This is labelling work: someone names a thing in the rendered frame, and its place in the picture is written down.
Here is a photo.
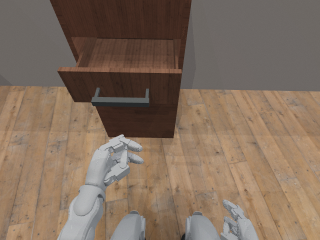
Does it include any robot left forearm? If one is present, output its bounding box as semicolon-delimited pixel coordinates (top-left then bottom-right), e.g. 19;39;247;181
57;184;106;240

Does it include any handle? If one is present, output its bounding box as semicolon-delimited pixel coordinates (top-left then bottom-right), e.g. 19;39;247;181
91;87;150;107

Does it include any robot left shin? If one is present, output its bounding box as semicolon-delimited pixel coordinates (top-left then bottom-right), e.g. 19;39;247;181
129;210;139;215

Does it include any cabinet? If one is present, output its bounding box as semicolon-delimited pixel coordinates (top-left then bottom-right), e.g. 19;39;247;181
50;0;192;138

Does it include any left robot hand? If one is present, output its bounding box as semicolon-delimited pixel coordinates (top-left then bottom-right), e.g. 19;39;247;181
85;134;144;192

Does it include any right robot hand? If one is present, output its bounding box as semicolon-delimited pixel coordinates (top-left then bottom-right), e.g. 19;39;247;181
220;199;259;240

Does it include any robot left thigh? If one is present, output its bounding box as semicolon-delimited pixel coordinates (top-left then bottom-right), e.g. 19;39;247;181
110;214;146;240

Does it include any drawer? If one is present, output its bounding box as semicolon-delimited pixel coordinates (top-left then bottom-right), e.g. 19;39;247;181
57;37;182;104

